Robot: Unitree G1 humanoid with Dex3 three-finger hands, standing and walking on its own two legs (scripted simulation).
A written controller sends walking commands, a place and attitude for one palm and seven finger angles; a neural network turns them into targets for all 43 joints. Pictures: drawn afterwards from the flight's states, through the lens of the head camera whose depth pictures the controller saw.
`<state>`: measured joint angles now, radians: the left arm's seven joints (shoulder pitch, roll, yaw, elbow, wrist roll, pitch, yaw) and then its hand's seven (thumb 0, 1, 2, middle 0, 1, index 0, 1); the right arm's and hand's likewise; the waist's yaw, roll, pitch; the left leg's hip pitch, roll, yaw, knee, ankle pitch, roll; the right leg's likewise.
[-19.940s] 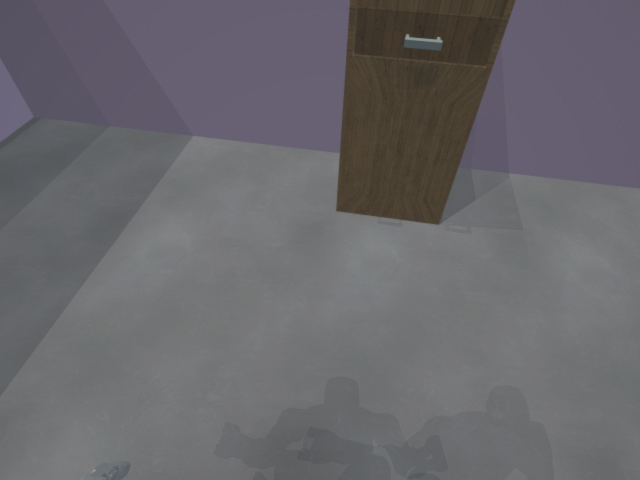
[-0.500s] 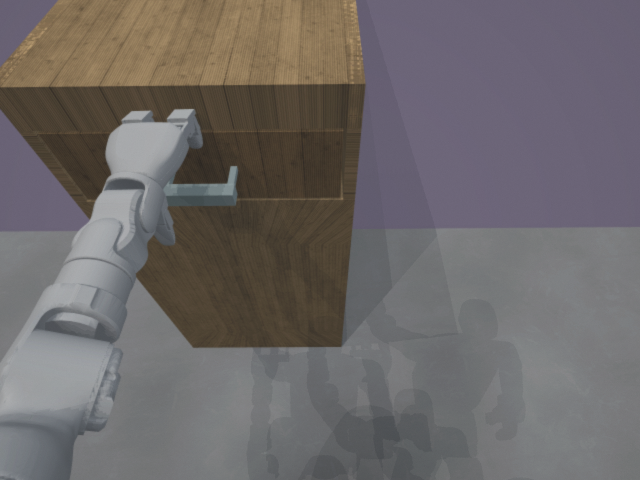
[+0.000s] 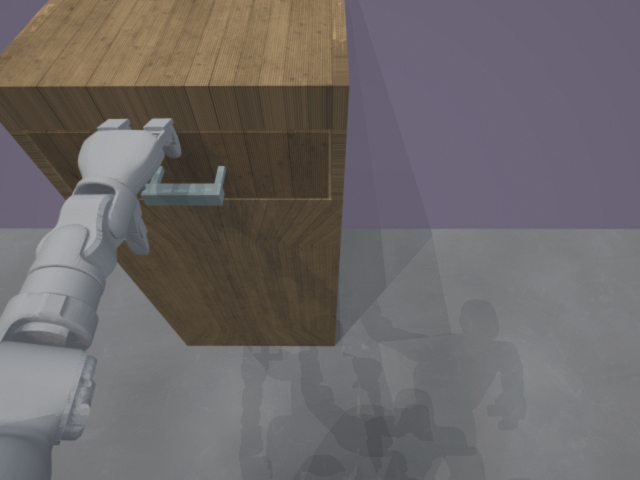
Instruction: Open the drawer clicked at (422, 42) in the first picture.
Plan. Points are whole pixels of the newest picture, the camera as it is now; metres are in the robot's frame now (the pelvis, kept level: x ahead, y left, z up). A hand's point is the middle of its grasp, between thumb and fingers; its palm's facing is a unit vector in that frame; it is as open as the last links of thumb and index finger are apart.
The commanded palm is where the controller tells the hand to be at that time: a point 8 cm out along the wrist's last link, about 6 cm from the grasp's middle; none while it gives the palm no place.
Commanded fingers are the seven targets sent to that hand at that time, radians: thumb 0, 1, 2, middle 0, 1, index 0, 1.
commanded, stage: re-aim the fingers above the handle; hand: left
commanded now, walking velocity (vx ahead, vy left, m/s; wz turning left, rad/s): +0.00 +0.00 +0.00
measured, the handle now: (186, 183) +0.52 +0.21 +0.04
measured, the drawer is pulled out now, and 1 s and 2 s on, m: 0.00 0.00 0.00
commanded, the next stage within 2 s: lower the fingers behind the handle in 1.62 s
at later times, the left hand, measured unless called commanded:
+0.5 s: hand (133, 185) +0.46 +0.25 +0.10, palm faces +0.03 +0.00 -1.00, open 13.8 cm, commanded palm +0.44 +0.24 +0.16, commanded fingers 0.00 -0.50 0.30 -0.30 -1.20 -0.30 -1.20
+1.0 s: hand (111, 192) +0.44 +0.26 +0.11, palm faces +0.05 +0.05 -1.00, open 13.8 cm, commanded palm +0.42 +0.23 +0.16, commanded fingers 0.00 -0.50 0.30 -0.30 -1.20 -0.30 -1.20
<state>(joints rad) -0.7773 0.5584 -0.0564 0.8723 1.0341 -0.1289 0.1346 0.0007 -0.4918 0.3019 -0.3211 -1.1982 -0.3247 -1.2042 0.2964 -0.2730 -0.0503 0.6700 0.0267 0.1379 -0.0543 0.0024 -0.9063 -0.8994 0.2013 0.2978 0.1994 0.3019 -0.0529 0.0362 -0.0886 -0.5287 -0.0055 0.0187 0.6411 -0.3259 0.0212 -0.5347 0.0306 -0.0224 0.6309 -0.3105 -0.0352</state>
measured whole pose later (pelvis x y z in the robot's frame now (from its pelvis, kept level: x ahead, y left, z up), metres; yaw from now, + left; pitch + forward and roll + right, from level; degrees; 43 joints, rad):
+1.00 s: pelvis -0.01 +0.02 +0.00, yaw +0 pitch +10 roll +0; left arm -0.73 0.52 -0.11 0.79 1.03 0.00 0.17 0.00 -0.49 0.30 -0.32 -1.20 -0.33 -1.20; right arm 0.24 -0.24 -0.04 0.66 0.03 0.12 -0.04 0.00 -0.91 -0.90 0.20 0.30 0.20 0.30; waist -0.01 0.05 -0.08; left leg -0.48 -0.03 0.03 0.62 -0.31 0.04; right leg -0.48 0.01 -0.01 0.61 -0.30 -0.01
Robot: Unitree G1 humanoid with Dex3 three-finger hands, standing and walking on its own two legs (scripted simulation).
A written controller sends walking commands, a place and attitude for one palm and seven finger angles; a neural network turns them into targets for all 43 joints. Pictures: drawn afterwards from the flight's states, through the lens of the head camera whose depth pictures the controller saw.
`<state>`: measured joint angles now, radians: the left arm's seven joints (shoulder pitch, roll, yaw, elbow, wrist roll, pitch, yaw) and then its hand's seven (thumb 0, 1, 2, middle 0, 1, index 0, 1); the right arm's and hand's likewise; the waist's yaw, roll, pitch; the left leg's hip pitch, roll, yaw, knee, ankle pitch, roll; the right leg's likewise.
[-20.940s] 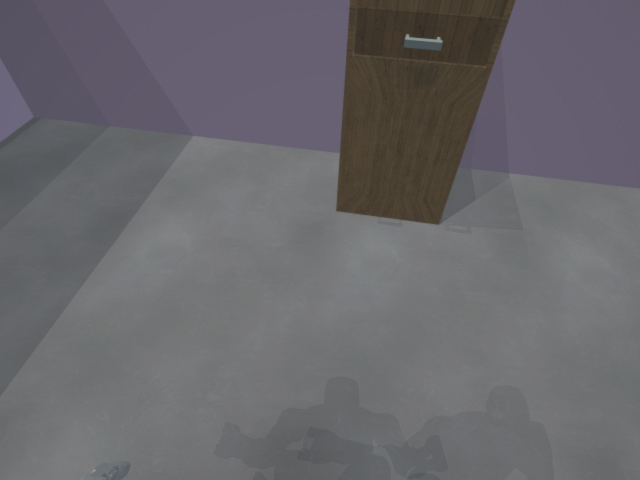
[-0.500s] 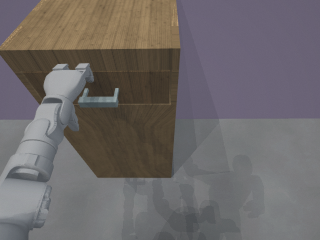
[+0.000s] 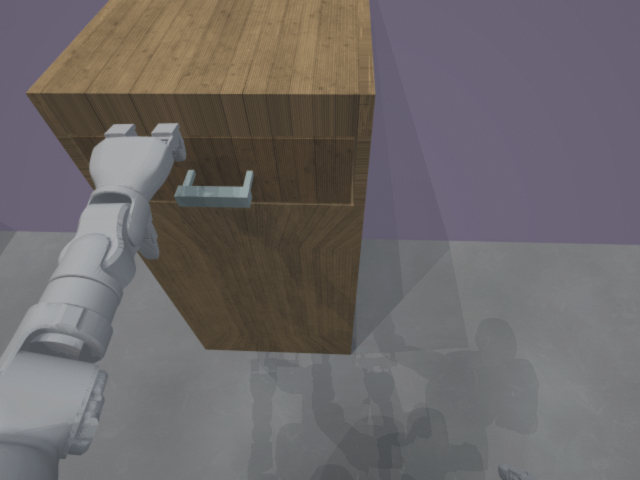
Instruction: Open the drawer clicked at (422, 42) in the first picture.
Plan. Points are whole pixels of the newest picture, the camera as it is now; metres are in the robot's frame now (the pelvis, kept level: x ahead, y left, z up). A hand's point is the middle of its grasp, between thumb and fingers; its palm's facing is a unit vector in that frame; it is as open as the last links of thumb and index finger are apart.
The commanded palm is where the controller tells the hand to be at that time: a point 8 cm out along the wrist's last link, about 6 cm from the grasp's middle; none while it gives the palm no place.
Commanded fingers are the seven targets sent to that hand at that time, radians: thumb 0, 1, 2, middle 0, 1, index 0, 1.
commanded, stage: re-aim the fingers above the handle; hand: left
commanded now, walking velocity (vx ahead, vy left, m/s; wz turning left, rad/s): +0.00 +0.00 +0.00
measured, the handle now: (216, 186) +0.53 +0.19 +0.04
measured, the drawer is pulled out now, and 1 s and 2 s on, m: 0.00 0.00 0.00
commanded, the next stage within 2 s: lower the fingers behind the handle in 0.62 s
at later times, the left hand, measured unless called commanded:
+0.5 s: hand (137, 192) +0.45 +0.26 +0.11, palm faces -0.02 +0.06 -1.00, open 13.8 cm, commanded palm +0.42 +0.21 +0.15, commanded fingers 0.00 -0.50 0.30 -0.30 -1.20 -0.30 -1.20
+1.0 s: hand (154, 215) +0.44 +0.25 +0.07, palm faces -0.20 +0.05 -0.98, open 13.8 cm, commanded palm +0.44 +0.21 +0.13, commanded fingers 0.00 -0.50 0.30 -0.30 -1.20 -0.30 -1.20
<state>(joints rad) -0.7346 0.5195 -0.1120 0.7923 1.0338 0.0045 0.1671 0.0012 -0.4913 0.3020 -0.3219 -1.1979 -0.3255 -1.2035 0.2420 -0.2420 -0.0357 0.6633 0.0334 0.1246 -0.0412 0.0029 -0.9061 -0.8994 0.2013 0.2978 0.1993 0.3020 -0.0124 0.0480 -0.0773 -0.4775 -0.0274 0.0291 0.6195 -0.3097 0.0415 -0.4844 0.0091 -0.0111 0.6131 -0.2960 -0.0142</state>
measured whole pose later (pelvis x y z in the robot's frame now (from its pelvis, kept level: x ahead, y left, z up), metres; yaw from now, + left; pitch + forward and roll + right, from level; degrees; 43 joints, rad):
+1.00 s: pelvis +0.01 -0.01 +0.00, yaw +0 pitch +11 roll +0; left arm -0.75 0.50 -0.18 0.91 0.98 0.17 0.04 0.00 -0.49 0.30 -0.31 -1.20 -0.31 -1.20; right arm 0.25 -0.24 0.00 0.66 0.04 0.17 -0.05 0.00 -0.91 -0.90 0.20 0.30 0.20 0.30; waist -0.02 0.07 -0.09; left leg -0.47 -0.02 0.03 0.59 -0.31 0.03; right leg -0.48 0.02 -0.01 0.60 -0.30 -0.02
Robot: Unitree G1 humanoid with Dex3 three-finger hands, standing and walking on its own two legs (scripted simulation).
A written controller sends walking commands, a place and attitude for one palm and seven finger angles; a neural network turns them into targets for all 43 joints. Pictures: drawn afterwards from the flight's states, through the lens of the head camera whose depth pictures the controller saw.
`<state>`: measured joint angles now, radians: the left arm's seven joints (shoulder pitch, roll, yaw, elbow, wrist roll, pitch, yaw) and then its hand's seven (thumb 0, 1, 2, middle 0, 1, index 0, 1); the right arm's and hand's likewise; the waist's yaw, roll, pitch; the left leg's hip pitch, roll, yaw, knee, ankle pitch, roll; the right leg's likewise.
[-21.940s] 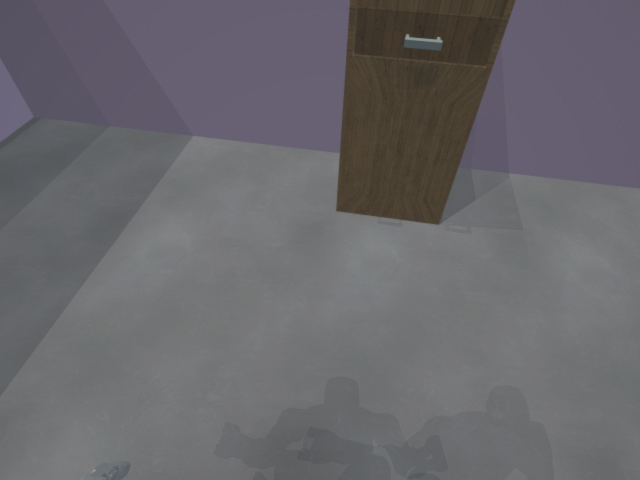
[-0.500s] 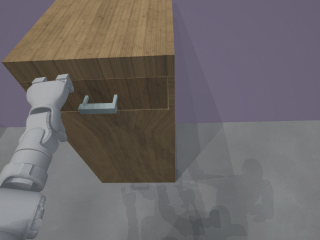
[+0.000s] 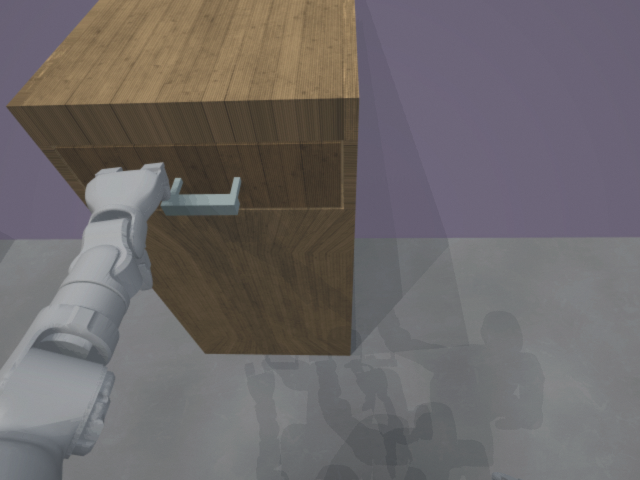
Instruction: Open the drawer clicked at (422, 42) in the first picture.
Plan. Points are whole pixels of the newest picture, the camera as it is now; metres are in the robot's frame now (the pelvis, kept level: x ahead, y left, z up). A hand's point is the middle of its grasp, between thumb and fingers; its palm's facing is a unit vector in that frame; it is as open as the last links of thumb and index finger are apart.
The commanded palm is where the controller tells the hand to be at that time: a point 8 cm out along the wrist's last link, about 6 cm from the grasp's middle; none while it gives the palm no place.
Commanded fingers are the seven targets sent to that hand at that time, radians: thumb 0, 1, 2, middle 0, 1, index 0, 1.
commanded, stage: lower the fingers behind the handle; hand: left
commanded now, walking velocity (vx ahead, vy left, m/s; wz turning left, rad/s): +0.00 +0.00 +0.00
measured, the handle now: (204, 194) +0.52 +0.20 +0.03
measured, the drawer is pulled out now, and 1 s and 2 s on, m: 0.00 0.00 0.00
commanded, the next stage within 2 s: close the thumb around the handle in 1.32 s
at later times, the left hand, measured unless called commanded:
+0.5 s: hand (171, 223) +0.45 +0.23 +0.04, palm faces +0.04 +0.03 -1.00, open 13.8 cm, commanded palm +0.43 +0.22 +0.10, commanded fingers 0.00 -0.50 0.30 -0.30 -1.20 -0.30 -1.20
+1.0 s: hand (175, 234) +0.45 +0.23 +0.02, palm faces -0.01 -0.01 -1.00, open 14.2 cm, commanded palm +0.42 +0.21 +0.07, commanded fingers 0.00 -0.50 0.30 -0.30 -1.20 -0.30 -1.20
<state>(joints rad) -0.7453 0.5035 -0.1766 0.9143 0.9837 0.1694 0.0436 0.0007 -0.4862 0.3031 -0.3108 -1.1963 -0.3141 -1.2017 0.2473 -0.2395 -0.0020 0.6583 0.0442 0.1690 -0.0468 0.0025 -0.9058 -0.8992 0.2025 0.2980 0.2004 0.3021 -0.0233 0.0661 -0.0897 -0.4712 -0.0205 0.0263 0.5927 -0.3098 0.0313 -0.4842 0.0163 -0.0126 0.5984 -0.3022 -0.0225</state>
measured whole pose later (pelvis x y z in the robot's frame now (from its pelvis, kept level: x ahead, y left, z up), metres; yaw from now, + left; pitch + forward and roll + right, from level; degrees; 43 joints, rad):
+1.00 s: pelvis +0.00 +0.01 -0.02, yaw +0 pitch +17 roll -1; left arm -0.72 0.44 -0.11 0.89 1.08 -0.04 0.28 0.00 -0.49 0.30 -0.26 -1.21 -0.25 -1.17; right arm 0.32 -0.26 -0.08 0.69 0.00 0.14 -0.01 0.00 -0.91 -0.90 0.20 0.30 0.20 0.30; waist -0.03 0.03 -0.15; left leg -0.70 -0.01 0.02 0.80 -0.40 0.05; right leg -0.69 0.02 -0.02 0.76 -0.37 -0.01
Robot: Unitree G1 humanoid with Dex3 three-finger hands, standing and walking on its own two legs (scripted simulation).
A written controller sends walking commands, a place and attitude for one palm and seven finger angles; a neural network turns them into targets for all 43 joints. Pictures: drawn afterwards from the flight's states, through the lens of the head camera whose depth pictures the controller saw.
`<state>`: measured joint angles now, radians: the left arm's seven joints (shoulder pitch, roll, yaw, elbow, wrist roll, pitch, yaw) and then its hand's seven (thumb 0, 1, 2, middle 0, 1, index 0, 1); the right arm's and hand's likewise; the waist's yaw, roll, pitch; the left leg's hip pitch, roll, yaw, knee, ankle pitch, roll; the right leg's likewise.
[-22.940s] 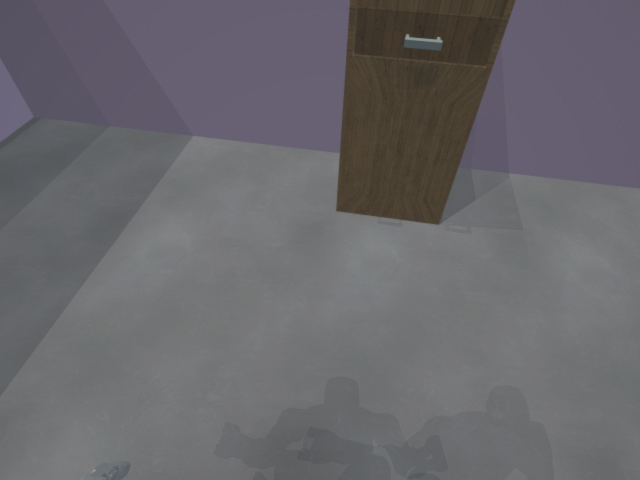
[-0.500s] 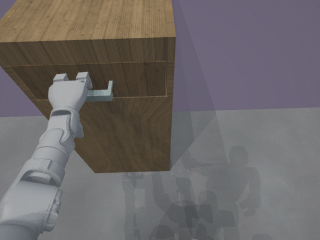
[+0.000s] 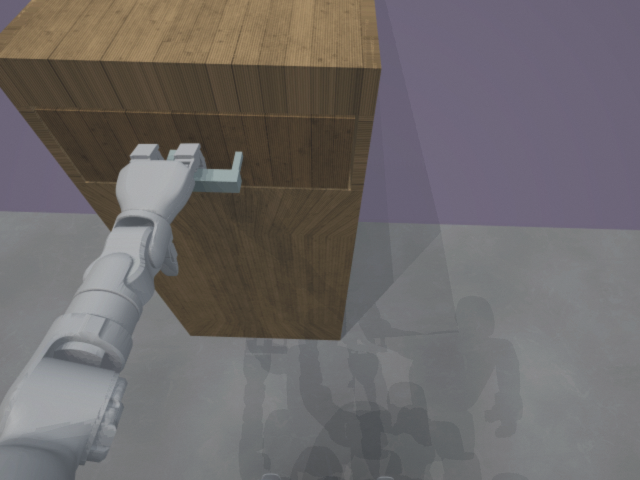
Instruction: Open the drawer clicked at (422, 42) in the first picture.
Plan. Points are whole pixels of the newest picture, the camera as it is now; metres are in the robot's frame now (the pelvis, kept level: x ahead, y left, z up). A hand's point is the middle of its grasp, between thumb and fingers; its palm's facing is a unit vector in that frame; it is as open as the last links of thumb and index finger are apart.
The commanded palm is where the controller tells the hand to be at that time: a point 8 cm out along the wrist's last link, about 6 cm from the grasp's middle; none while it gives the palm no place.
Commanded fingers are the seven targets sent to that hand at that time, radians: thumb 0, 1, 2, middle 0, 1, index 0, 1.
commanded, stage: lower the fingers behind the handle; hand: left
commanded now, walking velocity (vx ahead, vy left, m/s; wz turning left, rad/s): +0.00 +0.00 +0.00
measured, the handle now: (202, 169) +0.52 +0.19 +0.06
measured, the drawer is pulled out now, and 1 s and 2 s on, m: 0.00 0.00 0.10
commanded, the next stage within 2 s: close the thumb around the handle in 0.32 s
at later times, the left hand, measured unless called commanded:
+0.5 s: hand (170, 211) +0.45 +0.22 +0.04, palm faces -0.04 -0.02 -1.00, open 14.1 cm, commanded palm +0.42 +0.21 +0.09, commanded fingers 0.00 -0.22 0.42 -0.32 -1.23 -0.32 -1.23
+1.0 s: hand (171, 209) +0.45 +0.22 +0.04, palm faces -0.03 -0.03 -1.00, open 6.6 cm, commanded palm +0.42 +0.21 +0.09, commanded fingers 0.00 0.90 0.90 -0.40 -1.35 -0.40 -1.35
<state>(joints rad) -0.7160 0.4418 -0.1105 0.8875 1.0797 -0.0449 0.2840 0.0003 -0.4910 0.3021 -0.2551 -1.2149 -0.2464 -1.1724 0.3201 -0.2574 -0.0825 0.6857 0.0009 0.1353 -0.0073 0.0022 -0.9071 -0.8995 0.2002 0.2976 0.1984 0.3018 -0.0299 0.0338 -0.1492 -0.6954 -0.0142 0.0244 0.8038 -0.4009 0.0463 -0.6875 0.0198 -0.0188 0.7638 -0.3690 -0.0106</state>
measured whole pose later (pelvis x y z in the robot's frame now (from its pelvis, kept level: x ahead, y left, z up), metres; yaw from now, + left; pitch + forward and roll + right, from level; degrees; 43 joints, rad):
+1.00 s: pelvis +0.00 +0.00 +0.00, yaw -1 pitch +16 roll -1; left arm -0.67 0.46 -0.07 0.88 1.07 -0.05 0.27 0.00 0.62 0.78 -0.31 -1.28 -0.31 -1.28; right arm 0.32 -0.24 -0.06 0.67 0.01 0.15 -0.02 0.00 -0.91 -0.90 0.20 0.30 0.20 0.30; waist -0.05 0.04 -0.14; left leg -0.65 -0.01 0.04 0.77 -0.40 0.05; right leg -0.65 0.03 0.00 0.73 -0.36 0.00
